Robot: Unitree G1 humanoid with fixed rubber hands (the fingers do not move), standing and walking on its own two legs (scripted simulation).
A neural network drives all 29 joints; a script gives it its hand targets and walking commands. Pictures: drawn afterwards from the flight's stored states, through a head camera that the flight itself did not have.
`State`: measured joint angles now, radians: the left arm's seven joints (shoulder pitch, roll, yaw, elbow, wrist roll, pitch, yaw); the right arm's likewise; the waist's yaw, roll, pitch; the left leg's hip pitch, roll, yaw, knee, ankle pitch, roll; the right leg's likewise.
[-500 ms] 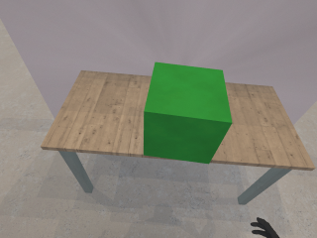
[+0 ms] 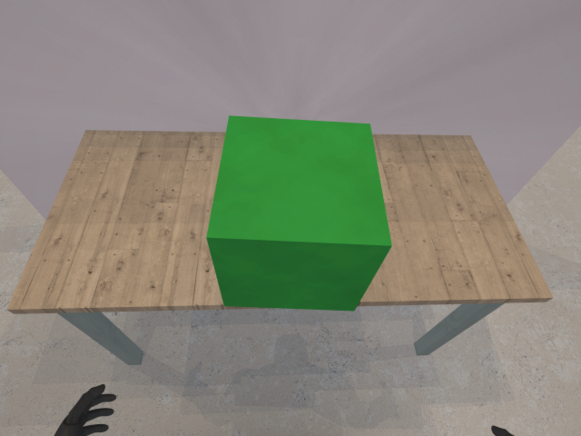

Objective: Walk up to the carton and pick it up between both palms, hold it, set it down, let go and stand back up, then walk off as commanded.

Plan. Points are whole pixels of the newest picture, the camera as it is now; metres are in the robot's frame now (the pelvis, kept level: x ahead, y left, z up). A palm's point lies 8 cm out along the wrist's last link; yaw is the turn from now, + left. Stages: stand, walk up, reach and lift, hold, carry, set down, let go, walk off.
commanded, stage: walk off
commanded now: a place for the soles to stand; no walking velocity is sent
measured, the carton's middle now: (294, 218) +0.48 -0.02 -0.06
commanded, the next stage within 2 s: none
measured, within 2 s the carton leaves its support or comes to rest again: neither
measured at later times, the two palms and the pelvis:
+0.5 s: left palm out of the picture +0.11 +0.31 -0.11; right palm out of the picture +0.10 -0.31 -0.10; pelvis +0.00 +0.01 +0.00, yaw -2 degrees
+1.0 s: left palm out of the picture +0.03 +0.32 -0.11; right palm out of the picture +0.01 -0.32 -0.10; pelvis -0.08 +0.01 +0.00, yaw -2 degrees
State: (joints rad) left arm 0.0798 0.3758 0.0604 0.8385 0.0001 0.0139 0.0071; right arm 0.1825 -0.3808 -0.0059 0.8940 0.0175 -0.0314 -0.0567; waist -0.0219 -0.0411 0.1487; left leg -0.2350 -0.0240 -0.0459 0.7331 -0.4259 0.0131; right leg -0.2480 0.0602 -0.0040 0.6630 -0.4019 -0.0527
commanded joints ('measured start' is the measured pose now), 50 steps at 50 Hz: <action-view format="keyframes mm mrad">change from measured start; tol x32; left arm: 1 190 265 70 -32 -1 -33 22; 50 26 249 79 -80 32 8 18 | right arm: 1 -28 -215 -73 -77 -5 -35 -16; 50 18 -203 -75 -38 -10 47 9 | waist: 1 84 -98 -376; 31 -3 242 -44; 50 -6 -130 -195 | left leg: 1 -113 39 8 245 144 18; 7 -58 14 35 -99 -23 8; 11 53 351 -362 -368 1085 237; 17 114 116 -98 -1 802 60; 20 -92 -2 1 191 -137 20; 26 -83 -11 15 99 -119 9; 31 18 348 -403 -387 999 223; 43 92 192 -201 -248 714 109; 50 -62 -64 -14 468 -130 -1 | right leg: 1 380 -322 327 -39 1232 -93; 9 53 -113 160 77 814 -1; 12 -133 2 37 205 -227 64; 20 195 -340 355 -150 1012 -121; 28 33 -218 241 -78 884 -69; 32 -192 5 34 318 -232 84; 45 139 -131 120 -172 465 8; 50 -148 -371 424 -385 115 -182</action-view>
